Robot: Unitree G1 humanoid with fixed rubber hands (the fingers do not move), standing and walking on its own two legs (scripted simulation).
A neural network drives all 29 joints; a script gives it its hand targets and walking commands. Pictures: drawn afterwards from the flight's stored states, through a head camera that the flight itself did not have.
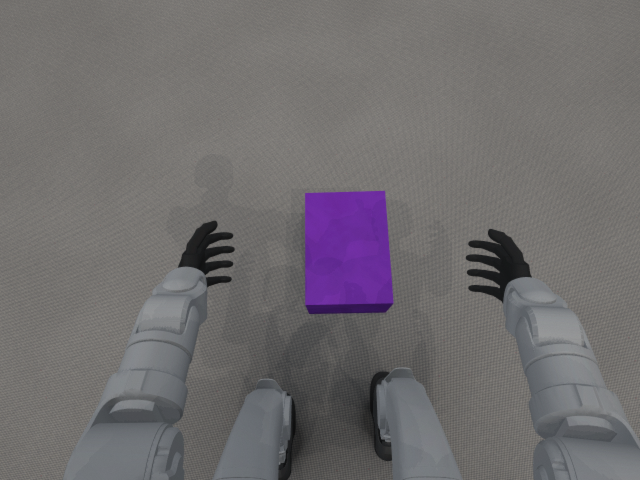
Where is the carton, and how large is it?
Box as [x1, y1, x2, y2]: [305, 191, 393, 313]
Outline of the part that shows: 384,191 305,193 305,305 309,313 385,312 393,302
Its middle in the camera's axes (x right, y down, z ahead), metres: +0.07 +0.05 +1.05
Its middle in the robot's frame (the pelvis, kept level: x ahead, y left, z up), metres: +0.55 -0.04 -0.61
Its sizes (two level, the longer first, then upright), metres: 0.299 0.213 0.157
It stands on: the floor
